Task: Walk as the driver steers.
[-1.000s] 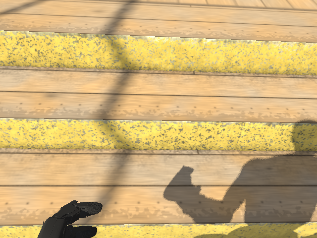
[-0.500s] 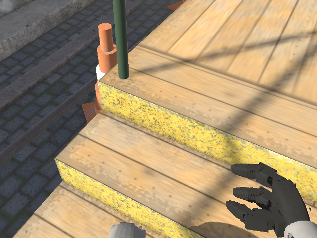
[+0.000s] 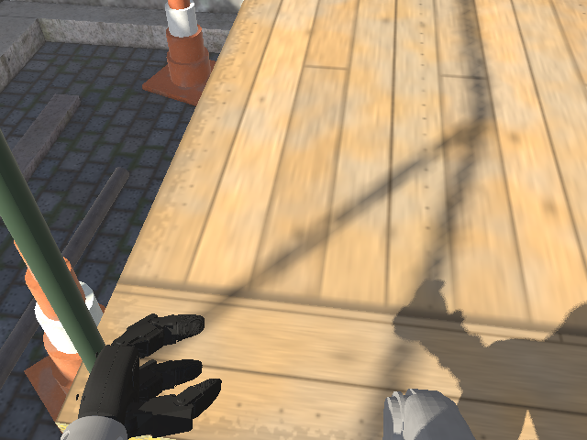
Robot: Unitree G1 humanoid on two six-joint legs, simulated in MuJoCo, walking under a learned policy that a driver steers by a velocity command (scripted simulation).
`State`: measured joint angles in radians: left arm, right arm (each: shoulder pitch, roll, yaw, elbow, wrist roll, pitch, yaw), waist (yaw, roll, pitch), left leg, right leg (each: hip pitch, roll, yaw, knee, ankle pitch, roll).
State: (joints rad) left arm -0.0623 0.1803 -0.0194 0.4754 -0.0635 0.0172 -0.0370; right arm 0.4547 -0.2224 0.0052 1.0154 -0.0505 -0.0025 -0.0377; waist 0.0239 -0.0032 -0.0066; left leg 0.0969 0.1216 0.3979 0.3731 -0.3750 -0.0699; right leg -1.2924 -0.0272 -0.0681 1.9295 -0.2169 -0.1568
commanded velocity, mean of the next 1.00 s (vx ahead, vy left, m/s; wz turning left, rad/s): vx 0.67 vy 0.00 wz -0.34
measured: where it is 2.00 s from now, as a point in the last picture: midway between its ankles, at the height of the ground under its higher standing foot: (381, 164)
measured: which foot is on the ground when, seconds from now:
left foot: down 0.00-0.08, up 0.10-0.46, down 0.48-0.80, up 0.82-1.00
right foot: up 0.00-0.06, down 0.08-0.48, up 0.50-0.78, down 0.80-1.00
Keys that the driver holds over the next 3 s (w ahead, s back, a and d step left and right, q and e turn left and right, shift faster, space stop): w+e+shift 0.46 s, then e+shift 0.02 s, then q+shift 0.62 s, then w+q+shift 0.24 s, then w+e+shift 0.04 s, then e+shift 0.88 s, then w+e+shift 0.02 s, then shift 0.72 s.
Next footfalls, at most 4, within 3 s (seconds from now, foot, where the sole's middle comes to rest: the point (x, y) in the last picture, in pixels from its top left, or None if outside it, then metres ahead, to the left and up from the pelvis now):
0.08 right None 0.20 -0.04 -0.61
0.48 left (312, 320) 0.65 0.02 -0.45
0.80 right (488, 320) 0.66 -0.33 -0.45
1.20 left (354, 284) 0.74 -0.07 -0.45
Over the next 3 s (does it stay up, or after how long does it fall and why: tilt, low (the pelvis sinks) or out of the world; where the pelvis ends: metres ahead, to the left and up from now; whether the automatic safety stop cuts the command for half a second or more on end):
stays up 1.11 -0.22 0.31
